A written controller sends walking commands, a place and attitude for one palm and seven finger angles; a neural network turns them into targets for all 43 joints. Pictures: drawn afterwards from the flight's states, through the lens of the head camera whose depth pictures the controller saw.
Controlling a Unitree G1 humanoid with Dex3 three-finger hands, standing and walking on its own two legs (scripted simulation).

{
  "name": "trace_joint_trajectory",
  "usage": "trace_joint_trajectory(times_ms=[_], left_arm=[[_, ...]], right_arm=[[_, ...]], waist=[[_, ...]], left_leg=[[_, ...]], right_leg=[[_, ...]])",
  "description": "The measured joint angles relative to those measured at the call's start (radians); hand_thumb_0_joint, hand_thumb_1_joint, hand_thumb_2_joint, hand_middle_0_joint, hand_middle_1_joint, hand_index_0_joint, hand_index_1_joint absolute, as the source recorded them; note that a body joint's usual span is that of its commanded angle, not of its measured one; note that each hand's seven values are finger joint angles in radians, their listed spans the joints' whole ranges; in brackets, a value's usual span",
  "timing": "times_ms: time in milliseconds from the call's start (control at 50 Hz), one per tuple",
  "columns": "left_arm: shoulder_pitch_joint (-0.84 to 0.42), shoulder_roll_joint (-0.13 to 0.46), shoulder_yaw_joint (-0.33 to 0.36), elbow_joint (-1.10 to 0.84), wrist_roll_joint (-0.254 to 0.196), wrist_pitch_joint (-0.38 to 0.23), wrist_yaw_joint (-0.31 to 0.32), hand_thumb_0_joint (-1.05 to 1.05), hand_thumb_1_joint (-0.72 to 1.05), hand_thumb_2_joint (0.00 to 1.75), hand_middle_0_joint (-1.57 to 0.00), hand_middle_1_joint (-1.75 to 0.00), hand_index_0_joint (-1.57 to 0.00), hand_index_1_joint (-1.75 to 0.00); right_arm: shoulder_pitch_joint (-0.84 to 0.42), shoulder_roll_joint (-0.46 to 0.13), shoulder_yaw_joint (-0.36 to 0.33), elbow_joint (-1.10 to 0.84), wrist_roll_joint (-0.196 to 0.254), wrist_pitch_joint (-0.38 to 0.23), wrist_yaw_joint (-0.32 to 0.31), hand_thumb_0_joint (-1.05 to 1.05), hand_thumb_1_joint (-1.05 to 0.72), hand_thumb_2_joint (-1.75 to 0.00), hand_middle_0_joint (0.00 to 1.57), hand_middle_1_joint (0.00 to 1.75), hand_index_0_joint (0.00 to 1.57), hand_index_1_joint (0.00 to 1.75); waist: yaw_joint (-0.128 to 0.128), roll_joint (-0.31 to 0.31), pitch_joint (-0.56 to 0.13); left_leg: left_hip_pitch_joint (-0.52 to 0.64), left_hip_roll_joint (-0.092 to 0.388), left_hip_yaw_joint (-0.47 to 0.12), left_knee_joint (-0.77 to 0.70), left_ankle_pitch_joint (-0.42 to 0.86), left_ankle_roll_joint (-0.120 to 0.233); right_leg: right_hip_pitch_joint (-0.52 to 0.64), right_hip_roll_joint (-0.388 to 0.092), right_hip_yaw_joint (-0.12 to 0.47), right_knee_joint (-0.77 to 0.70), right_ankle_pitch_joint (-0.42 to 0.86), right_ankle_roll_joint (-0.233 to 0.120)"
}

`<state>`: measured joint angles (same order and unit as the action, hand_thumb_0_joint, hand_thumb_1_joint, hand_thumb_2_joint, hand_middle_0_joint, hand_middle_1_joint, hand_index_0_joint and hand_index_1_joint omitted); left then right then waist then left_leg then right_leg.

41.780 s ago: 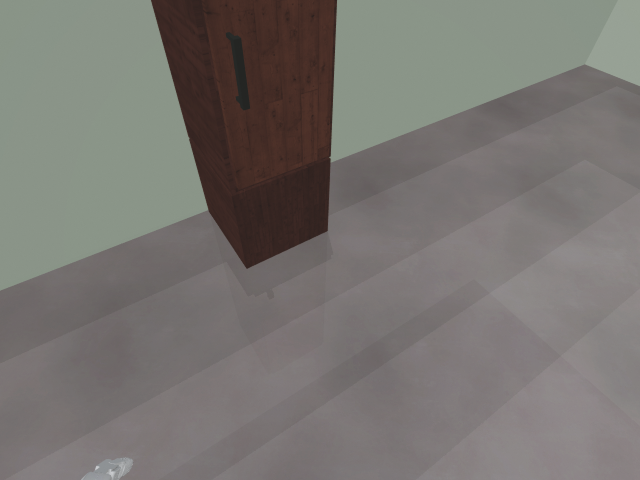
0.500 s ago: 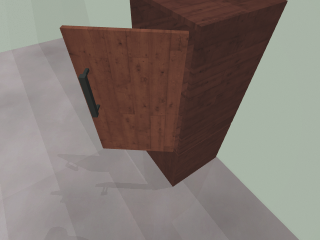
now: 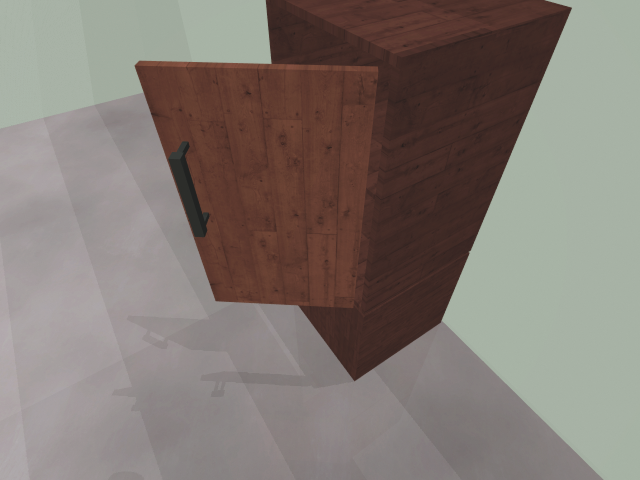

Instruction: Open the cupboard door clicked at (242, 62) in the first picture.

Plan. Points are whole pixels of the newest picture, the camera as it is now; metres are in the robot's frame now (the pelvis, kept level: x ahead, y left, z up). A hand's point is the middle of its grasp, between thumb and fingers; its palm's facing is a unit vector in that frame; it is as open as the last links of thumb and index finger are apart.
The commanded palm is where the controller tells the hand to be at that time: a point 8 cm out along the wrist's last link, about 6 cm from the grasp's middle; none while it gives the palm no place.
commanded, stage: look again from close up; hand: left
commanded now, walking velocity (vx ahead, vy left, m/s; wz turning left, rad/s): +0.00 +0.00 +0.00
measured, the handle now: (192, 191) +0.57 +0.26 +0.04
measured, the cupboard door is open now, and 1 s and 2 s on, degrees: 53 53 53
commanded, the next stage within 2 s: shuffle to correct the standing spot in 0.36 s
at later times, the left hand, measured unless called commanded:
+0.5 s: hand out of the picture +0.00 +0.22 -0.17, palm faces +0.00 -0.97 -0.23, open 7.4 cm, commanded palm none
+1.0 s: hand out of the picture +0.03 +0.25 -0.17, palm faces +0.00 -0.99 -0.17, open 7.3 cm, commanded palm none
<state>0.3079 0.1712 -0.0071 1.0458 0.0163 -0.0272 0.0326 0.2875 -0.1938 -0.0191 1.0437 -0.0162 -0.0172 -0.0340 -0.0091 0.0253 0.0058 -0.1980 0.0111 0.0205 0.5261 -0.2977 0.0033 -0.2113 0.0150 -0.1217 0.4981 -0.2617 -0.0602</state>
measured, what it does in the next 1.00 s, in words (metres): lifts its right foot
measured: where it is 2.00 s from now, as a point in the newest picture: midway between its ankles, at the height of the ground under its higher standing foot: outside the picture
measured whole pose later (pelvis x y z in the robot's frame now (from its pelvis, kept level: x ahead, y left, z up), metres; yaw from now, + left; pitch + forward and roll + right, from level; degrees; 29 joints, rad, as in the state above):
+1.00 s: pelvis +0.01 +0.08 +0.01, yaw -1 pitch -1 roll -1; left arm 0.30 0.15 0.03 1.05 0.02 0.02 0.04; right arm 0.46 -0.10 0.00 1.12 -0.02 -0.04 -0.05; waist -0.04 -0.01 0.02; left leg -0.10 -0.08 0.09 0.33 -0.22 0.13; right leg -0.37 -0.06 -0.05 0.77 -0.33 0.00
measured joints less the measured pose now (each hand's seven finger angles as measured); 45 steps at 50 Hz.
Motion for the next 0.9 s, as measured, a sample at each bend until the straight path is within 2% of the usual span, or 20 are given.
trace_joint_trajectory(times_ms=[160,280,540,680,720,760,820,860,900], left_arm=[[-0.055,0.055,0.013,-0.036,-0.006,0.005,0.000,0.00,0.91,0.90,-0.20,-0.30,-0.20,-0.30],[-0.076,0.068,0.008,-0.041,-0.006,0.011,-0.005,0.00,0.91,0.90,-0.20,-0.30,-0.20,-0.30],[-0.011,0.026,-0.005,0.004,-0.001,0.029,-0.004,0.00,0.91,0.90,-0.20,-0.30,-0.20,-0.30],[0.064,-0.011,0.015,0.018,0.003,0.045,-0.003,0.00,0.91,0.90,-0.20,-0.30,-0.20,-0.30],[0.075,-0.016,0.022,0.025,0.002,0.051,-0.005,0.00,0.91,0.90,-0.20,-0.30,-0.20,-0.30],[0.085,-0.021,0.028,0.030,0.005,0.060,-0.007,0.00,0.91,0.90,-0.20,-0.30,-0.20,-0.30],[0.090,-0.035,0.030,0.032,0.015,0.066,-0.012,0.00,0.91,0.90,-0.20,-0.30,-0.20,-0.30],[0.082,-0.042,0.032,0.026,0.016,0.060,-0.019,0.00,0.91,0.90,-0.20,-0.30,-0.20,-0.30],[0.064,-0.047,0.034,0.017,0.014,0.052,-0.022,0.00,0.91,0.90,-0.20,-0.30,-0.20,-0.30]], right_arm=[[-0.032,-0.030,0.002,-0.022,-0.004,-0.002,0.007,0.01,-0.91,-0.90,0.20,0.30,0.20,0.30],[-0.048,-0.038,0.012,-0.020,-0.006,0.000,0.013,0.01,-0.91,-0.90,0.20,0.30,0.20,0.30],[-0.005,0.004,0.025,0.028,-0.004,0.020,0.022,0.01,-0.91,-0.90,0.20,0.30,0.20,0.30],[0.074,0.034,0.014,0.047,-0.009,0.040,0.023,0.01,-0.91,-0.90,0.20,0.30,0.20,0.30],[0.101,0.041,0.011,0.049,-0.009,0.036,0.021,0.01,-0.91,-0.90,0.20,0.30,0.20,0.30],[0.130,0.046,0.007,0.051,-0.010,0.031,0.018,0.01,-0.91,-0.90,0.20,0.30,0.20,0.30],[0.159,0.047,0.001,0.055,-0.008,0.023,0.011,0.01,-0.91,-0.90,0.20,0.30,0.20,0.30],[0.170,0.048,0.002,0.058,-0.005,0.014,0.007,0.01,-0.91,-0.90,0.20,0.30,0.20,0.30],[0.176,0.054,0.005,0.061,-0.004,0.002,0.003,0.01,-0.91,-0.90,0.20,0.30,0.20,0.30]], waist=[[0.010,-0.019,-0.012],[0.013,-0.023,-0.005],[0.015,-0.032,0.006],[0.015,-0.039,-0.008],[0.013,-0.047,-0.004],[0.011,-0.051,-0.006],[0.003,-0.041,-0.010],[-0.006,-0.031,-0.009],[-0.015,-0.024,-0.003]], left_leg=[[0.021,-0.009,0.013,-0.018,0.018,0.014],[0.027,-0.019,0.022,-0.050,0.049,0.024],[0.014,-0.039,0.033,-0.084,0.085,0.044],[-0.036,-0.033,0.039,0.008,-0.020,0.041],[-0.033,-0.036,0.048,0.014,0.008,0.055],[-0.025,-0.044,0.058,0.015,0.017,0.082],[0.002,-0.055,0.074,-0.022,0.011,0.109],[0.028,-0.065,0.078,-0.072,0.031,0.117],[0.053,-0.075,0.078,-0.124,0.052,0.123]], right_leg=[[0.015,-0.008,0.013,-0.013,0.021,0.013],[0.019,-0.017,0.021,-0.043,0.054,0.025],[0.005,-0.036,0.032,-0.076,0.093,0.047],[-0.013,-0.041,0.024,-0.049,0.049,0.052],[-0.018,-0.050,0.025,-0.022,0.038,0.058],[-0.031,-0.058,0.034,0.031,-0.042,0.053],[-0.092,-0.061,0.049,0.221,-0.130,0.037],[-0.129,-0.066,0.051,0.327,-0.135,0.033],[-0.153,-0.074,0.050,0.369,-0.120,0.037]])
